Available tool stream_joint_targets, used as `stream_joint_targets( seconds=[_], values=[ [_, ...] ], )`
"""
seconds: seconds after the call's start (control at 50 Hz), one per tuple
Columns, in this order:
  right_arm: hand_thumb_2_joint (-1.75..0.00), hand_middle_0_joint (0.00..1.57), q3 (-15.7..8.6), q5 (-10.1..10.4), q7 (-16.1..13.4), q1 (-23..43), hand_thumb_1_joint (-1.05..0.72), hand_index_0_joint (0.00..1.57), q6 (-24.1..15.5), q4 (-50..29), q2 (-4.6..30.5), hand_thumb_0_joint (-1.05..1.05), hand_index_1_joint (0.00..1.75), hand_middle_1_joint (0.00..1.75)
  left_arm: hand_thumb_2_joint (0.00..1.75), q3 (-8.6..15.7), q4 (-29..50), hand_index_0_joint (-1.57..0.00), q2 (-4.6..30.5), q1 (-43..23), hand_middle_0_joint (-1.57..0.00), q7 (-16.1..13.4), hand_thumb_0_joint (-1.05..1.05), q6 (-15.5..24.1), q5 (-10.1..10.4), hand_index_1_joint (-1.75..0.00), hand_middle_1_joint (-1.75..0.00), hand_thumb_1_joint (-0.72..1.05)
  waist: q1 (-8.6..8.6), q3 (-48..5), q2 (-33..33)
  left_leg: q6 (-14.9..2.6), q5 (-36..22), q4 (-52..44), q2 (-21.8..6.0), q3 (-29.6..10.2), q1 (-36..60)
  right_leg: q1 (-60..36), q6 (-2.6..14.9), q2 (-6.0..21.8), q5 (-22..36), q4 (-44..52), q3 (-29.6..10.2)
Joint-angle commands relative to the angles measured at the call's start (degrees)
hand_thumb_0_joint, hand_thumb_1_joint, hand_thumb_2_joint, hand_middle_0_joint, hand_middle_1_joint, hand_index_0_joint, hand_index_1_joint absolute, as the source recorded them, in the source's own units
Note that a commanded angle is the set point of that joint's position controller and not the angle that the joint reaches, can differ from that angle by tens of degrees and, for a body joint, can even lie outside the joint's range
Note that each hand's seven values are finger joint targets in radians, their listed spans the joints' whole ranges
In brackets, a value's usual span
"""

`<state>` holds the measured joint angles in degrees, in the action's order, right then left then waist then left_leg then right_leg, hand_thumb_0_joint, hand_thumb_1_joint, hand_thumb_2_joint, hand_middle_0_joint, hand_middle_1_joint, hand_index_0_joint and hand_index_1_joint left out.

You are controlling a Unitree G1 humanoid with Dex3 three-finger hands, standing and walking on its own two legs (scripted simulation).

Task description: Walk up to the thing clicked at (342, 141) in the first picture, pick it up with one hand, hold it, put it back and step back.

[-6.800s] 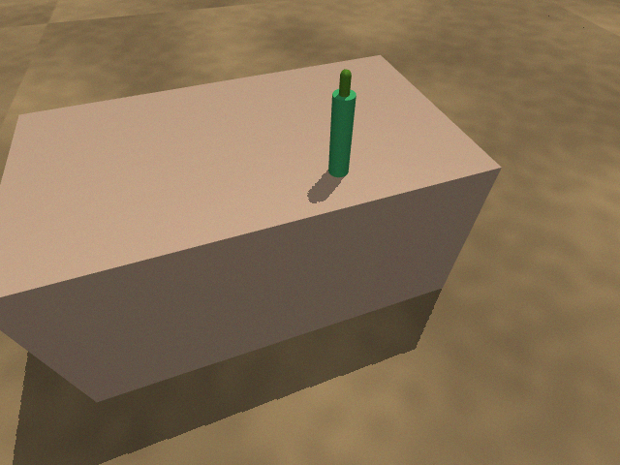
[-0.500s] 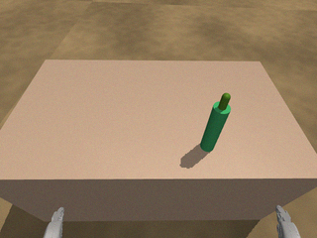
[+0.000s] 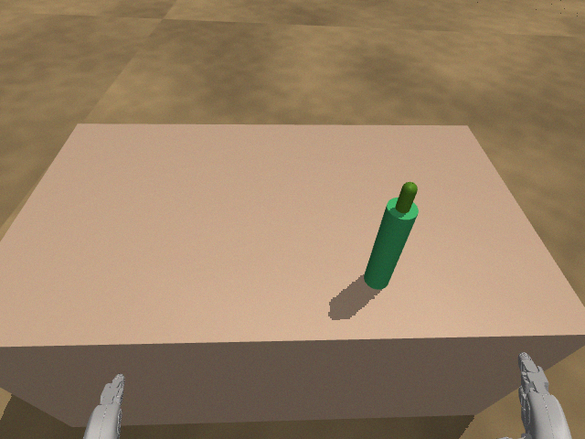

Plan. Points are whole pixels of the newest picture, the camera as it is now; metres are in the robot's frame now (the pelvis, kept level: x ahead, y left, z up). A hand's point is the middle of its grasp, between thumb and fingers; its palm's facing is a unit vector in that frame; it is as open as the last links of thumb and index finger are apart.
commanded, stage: rise first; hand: right
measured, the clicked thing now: (391, 238) +0.48 -0.17 -0.04
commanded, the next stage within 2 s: go down in 0.32 s
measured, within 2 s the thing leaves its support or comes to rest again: neither
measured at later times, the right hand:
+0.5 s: hand (505, 419) +0.17 -0.25 -0.01, palm faces +0.26 +0.90 -0.34, open 17.3 cm
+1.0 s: hand (511, 327) +0.28 -0.29 +0.01, palm faces +0.18 +0.98 -0.11, open 17.7 cm
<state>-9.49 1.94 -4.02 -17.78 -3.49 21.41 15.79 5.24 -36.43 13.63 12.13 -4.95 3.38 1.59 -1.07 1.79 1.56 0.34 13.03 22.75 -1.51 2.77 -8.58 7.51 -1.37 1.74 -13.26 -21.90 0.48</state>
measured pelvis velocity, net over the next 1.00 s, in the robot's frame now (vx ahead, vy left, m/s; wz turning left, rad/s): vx -0.03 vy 0.00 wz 0.00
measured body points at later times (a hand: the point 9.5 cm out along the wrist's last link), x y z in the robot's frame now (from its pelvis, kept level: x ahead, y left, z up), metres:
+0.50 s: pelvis -0.01 +0.00 +0.00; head -0.01 +0.01 +0.45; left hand +0.15 +0.26 -0.09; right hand +0.15 -0.30 +0.01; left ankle -0.01 +0.12 -0.74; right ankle -0.02 -0.14 -0.74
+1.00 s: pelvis -0.03 +0.00 -0.01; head +0.00 -0.01 +0.43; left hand +0.12 +0.26 -0.10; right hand +0.26 -0.34 +0.02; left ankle -0.01 +0.12 -0.74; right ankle -0.02 -0.14 -0.74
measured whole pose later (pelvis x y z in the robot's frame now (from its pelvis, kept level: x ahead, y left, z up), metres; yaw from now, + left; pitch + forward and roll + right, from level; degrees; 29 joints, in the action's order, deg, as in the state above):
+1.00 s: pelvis -0.03 +0.00 -0.01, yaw +0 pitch +3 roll +0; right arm -23.6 11.4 17.2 9.3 -17.9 42.1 25.1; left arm 2.4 -39.4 13.1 9.8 -6.0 7.9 0.7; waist 2.4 0.0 -0.9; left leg 0.4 14.5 32.6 -1.6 2.9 -21.5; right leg 21.5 -1.1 1.9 -15.8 -33.7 -0.1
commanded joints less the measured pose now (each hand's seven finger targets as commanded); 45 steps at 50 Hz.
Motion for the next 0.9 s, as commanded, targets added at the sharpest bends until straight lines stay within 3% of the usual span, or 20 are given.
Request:
stream_joint_targets(
  seconds=[0.0, 0.02, 0.08, 0.18, 0.34, 0.36, 0.38, 0.4, 0.42, 0.44, 0.46, 0.48, 0.5, 0.56, 0.58, 0.64, 0.72, 0.76, 0.82, 0.88],
  values=[
    [-0.06, 0.04, -4.6, 0.1, -0.4, 2.0, 0.56, 0.05, -3.5, -11.6, 10.3, 0.0, 0.06, 0.06, 0.07, 2.1, 7.8, -0.06, 6.9, -4.0, -0.05, -0.1, 0.0, 2.5, -0.3, -0.06, -0.07, -0.54, 0.28, -6.5, -1.3, 0.02, -13.4, -2.8, 0.7, 1.1, 3.0, -1.4, 2.12, -1.7, 13.7, 2.0, 2.0],
    [-0.06, 0.04, -4.9, 0.1, -0.4, 1.4, 0.56, 0.05, -3.7, -13.1, 10.5, 0.0, 0.06, 0.06, 0.08, 1.0, 7.5, -0.06, 6.0, -3.9, -0.05, 0.1, 0.0, 2.4, -0.3, -0.07, -0.07, -0.54, -0.55, -6.9, -1.0, 0.0, -14.7, -2.6, 0.7, 1.3, 3.4, -1.8, 2.01, -1.7, 15.0, 2.0, 2.0],
    [-0.06, 0.04, -5.6, 0.1, -0.4, 0.5, 0.55, 0.05, -4.0, -14.6, 11.3, 0.0, 0.06, 0.06, 0.08, 4.6, 8.9, -0.06, 10.2, -4.6, -0.06, -0.2, 0.0, 2.5, -0.5, -0.07, -0.07, -0.55, -0.23, -7.1, -0.7, -0.06, -14.4, -2.7, 0.6, 1.2, 3.7, -2.1, 1.96, -1.7, 14.6, 2.2, 1.9],
    [-0.06, 0.04, -5.0, 0.3, 0.0, 0.5, 0.57, 0.05, -4.5, -16.8, 10.1, 0.0, 0.06, 0.06, 0.08, 2.5, 7.0, -0.06, 7.0, -3.4, -0.05, 0.3, 0.0, 2.6, -0.3, -0.07, -0.07, -0.54, -0.97, -4.3, 1.5, -0.66, -11.1, -3.0, 1.1, 1.6, 2.5, -0.9, 1.62, -1.3, 12.5, 3.3, 1.8],
    [-0.06, 0.05, -6.3, 0.2, 0.0, 0.7, 0.54, 0.05, -5.5, -20.4, 11.4, 0.0, 0.06, 0.06, 0.08, 4.2, 9.0, -0.05, 9.0, -6.1, -0.06, 0.2, 0.0, 3.7, -0.5, -0.07, -0.07, -0.55, -0.13, -5.0, -1.4, -0.17, -9.5, -4.2, 0.7, 1.3, 3.0, -1.4, 2.15, -1.8, 10.2, 3.3, 2.0],
    [-0.07, 0.04, -5.6, 0.3, 0.1, 0.1, 0.49, 0.04, -5.5, -20.2, 10.5, 0.0, 0.06, 0.06, 0.01, 3.9, 8.1, -0.08, 8.6, -5.3, -0.06, 0.2, 0.0, 3.6, -0.5, -0.05, -0.06, -0.49, -0.19, -4.5, -1.6, -0.17, -8.8, -4.4, 0.8, 1.4, 2.8, -1.2, 2.25, -1.7, 9.6, 3.4, 1.9],
    [-0.07, 0.05, -4.0, 0.3, 0.9, 1.7, 0.48, 0.05, -6.6, -28.2, 5.9, 0.0, 0.06, 0.06, 0.09, 1.1, 7.5, -0.06, 5.2, -7.5, -0.06, 1.2, 0.0, 3.6, -1.9, -0.07, -0.07, -0.56, -0.12, -6.6, 0.8, -0.33, -9.6, -3.0, 1.0, 0.9, 1.7, -0.7, 2.06, -1.9, 9.6, 2.1, 1.1],
    [-0.06, 0.05, -7.7, 0.1, 0.1, -1.4, 0.46, 0.05, -5.6, -15.2, 11.8, 0.0, 0.06, 0.06, 0.01, 3.5, 5.3, -0.07, 6.9, -3.6, -0.06, 0.5, 0.0, 3.5, -0.3, -0.05, -0.06, -0.5, -0.48, -2.9, -1.6, -0.21, -7.7, -4.6, 0.6, 1.1, 2.1, -0.5, 2.39, -1.9, 8.5, 3.2, 2.0],
    [-0.07, 0.05, -4.3, 0.0, 1.2, -1.4, 0.49, 0.05, -6.4, -23.2, 5.7, 0.0, 0.06, 0.06, 0.09, 2.0, 6.4, -0.05, 5.8, -7.4, -0.06, 1.2, 0.0, 3.7, -1.8, -0.07, -0.07, -0.57, 0.16, -5.3, -1.0, -0.23, -8.8, -3.0, 1.1, 1.0, 0.9, -0.2, 2.15, -1.7, 9.0, 2.0, 0.9],
    [-0.07, 0.05, -8.9, 0.1, 0.3, 1.9, 0.46, 0.05, -6.3, -18.6, 13.3, 0.0, 0.06, 0.06, 0.01, 3.4, 5.0, -0.08, 7.2, -4.1, -0.06, 0.4, 0.0, 3.7, -0.5, -0.05, -0.06, -0.49, -0.67, -4.3, -0.9, -0.15, -8.2, -4.2, 0.5, 1.0, 2.4, -0.7, 2.31, -1.9, 8.8, 3.0, 1.9],
    [-0.07, 0.05, -6.2, 0.3, 1.2, 0.9, 0.47, 0.05, -7.4, -25.9, 7.0, 0.0, 0.06, 0.06, 0.09, 2.0, 6.1, -0.05, 6.2, -7.9, -0.06, 1.2, 0.0, 3.8, -2.1, -0.07, -0.07, -0.57, 0.15, -6.7, 0.1, -0.2, -9.2, -2.6, 1.0, 0.8, 1.1, -0.4, 2.16, -1.9, 9.2, 1.5, 0.8],
    [-0.07, 0.04, -9.3, 0.1, 0.5, 1.5, 0.45, 0.05, -6.6, -17.7, 13.7, 0.0, 0.06, 0.06, 0.01, 4.2, 4.7, -0.08, 7.9, -4.8, -0.06, 0.4, 0.0, 3.9, -0.6, -0.05, -0.06, -0.5, -0.46, -4.0, -0.7, -0.11, -7.7, -4.1, 0.4, 1.1, 1.9, -0.4, 2.31, -2.0, 8.3, 2.9, 1.9],
    [-0.04, 0.04, -5.5, 0.5, 1.4, 0.0, 0.53, 0.05, -7.4, -24.1, 6.2, 0.0, 0.05, 0.05, 0.03, 2.6, 5.8, -0.06, 7.5, -8.2, -0.05, 1.2, 0.0, 4.1, -2.3, -0.05, -0.05, -0.53, 0.36, -5.2, -1.1, -0.16, -7.9, -2.7, 1.1, 1.0, 0.4, 0.4, 2.15, -1.9, 8.0, 1.7, 0.8],
    [-0.05, 0.03, -10.3, 0.9, 2.2, 6.4, 0.59, 0.04, -8.4, -22.1, 10.7, 0.0, 0.06, 0.06, 0.03, 3.0, 2.7, -0.06, 6.4, -8.5, -0.06, 1.3, 0.0, 4.0, -2.0, -0.05, -0.05, -0.53, 0.61, -4.5, -0.6, -0.1, -5.5, -2.5, 0.9, 0.5, -1.6, 1.4, 2.36, -1.9, 5.3, 1.3, 0.7],
    [-0.04, 0.03, -10.7, 1.1, 2.6, 8.2, 0.59, 0.04, -8.5, -19.0, 11.3, 0.0, 0.06, 0.06, 0.03, 4.7, 3.9, -0.06, 9.3, -9.3, -0.05, 0.9, 0.0, 4.2, -2.2, -0.05, -0.05, -0.53, 1.77, -5.0, -1.8, -0.02, -4.2, -2.6, 0.9, 0.4, -2.2, 1.9, 2.41, -2.0, 3.9, 1.1, 0.6],
    [-0.04, 0.03, -12.6, 2.7, 4.6, 17.1, 0.6, 0.04, -10.5, -16.4, 13.3, 0.0, 0.06, 0.06, 0.03, 6.4, 5.3, -0.06, 10.8, -8.7, -0.06, 0.2, 0.0, 4.7, -2.0, -0.05, -0.05, -0.53, 3.42, -7.6, -4.0, 0.22, -3.3, -2.2, 0.7, 0.0, -3.5, 1.1, 2.7, -1.9, 2.7, -0.1, 0.2],
    [-0.03, 0.04, -13.9, 5.3, 9.9, 25.3, 0.61, 0.05, -13.6, -6.4, 15.9, 0.0, 0.06, 0.06, 0.03, 1.1, 2.8, -0.06, 6.0, -9.2, -0.05, -0.4, 0.0, 5.8, -1.4, -0.04, -0.05, -0.53, 2.77, -5.8, -1.5, 0.47, 1.2, -1.8, -0.5, -2.1, -5.7, 5.4, 2.64, -2.2, -1.3, -2.0, -0.2],
    [-0.02, 0.04, -15.7, 6.6, 12.6, 29.2, 0.6, 0.05, -14.8, -4.0, 19.1, 0.0, 0.05, 0.05, 0.02, 0.6, 3.3, -0.06, 6.7, -8.8, -0.05, -1.0, 0.0, 6.4, -1.2, -0.05, -0.05, -0.53, 2.81, -9.0, -0.5, 0.54, 1.0, -1.0, -1.0, -3.0, -4.9, 6.1, 2.53, -2.3, -1.1, -3.0, -0.4],
    [-0.02, 0.05, -15.6, 8.4, 16.9, 31.4, 0.61, 0.05, -15.8, 4.8, 19.5, 0.0, 0.05, 0.05, 0.03, -2.0, 0.3, -0.05, 4.8, -7.1, -0.05, -0.9, 0.0, 6.7, -0.8, -0.05, -0.05, -0.53, 2.45, -8.5, 1.9, 0.2, -1.0, 2.1, -0.5, -2.4, -7.0, 9.2, 2.27, -2.0, 0.1, -4.3, -0.9],
    [-0.02, 0.04, -17.6, 10.0, 20.0, 35.9, 0.61, 0.05, -17.2, 8.4, 23.2, 0.0, 0.05, 0.05, 0.03, 0.2, 5.2, -0.06, 9.0, -8.0, -0.05, -1.7, 0.0, 7.4, -1.0, -0.05, -0.05, -0.53, 2.86, -14.7, -0.1, 0.01, -2.9, 4.4, 0.1, -1.8, -6.8, 9.6, 2.32, -1.6, 1.7, -6.2, -1.4]
  ],
)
